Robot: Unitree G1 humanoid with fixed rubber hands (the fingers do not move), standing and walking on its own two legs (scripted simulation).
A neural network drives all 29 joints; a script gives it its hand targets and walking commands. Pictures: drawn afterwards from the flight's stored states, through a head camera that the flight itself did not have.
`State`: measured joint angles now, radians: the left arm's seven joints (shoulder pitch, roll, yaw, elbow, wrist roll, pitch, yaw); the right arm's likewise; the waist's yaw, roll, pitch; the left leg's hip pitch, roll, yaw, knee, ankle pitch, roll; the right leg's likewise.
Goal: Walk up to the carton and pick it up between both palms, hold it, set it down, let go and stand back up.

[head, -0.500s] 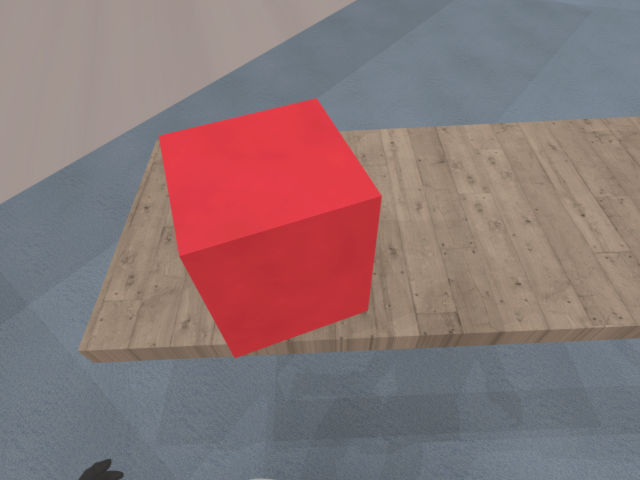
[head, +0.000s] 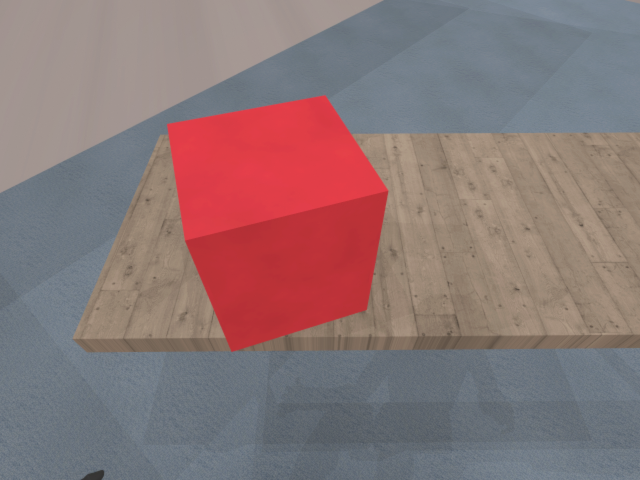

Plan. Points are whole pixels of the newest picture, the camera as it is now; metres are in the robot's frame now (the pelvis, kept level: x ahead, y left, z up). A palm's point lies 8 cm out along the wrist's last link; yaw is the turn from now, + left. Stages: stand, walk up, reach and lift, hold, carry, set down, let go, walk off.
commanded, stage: walk up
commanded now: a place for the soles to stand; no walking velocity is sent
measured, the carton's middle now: (277, 226) +0.44 +0.08 +0.06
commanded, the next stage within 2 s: none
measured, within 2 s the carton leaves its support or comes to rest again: neither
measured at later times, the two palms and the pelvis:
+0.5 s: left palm out of the picture +0.09 +0.30 -0.09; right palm out of the picture +0.07 -0.34 -0.11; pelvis +0.00 -0.02 -0.01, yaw +0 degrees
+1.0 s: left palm out of the picture +0.11 +0.30 -0.09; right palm out of the picture +0.07 -0.33 -0.11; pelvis +0.00 -0.01 -0.01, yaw +1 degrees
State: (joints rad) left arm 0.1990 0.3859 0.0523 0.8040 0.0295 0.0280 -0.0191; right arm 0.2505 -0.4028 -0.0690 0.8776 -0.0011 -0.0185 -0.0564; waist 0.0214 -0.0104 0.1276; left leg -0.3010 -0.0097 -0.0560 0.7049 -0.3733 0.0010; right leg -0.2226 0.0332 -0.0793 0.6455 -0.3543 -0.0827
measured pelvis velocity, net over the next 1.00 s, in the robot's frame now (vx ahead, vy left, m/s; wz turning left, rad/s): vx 0.00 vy -0.01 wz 0.02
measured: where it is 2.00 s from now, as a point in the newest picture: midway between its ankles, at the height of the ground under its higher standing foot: outside the picture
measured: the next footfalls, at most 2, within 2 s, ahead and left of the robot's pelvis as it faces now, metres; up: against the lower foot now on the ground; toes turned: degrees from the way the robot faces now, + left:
left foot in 0.30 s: +0.08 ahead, +0.15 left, +0.00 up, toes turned -3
left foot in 0.80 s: +0.07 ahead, +0.15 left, +0.00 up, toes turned -3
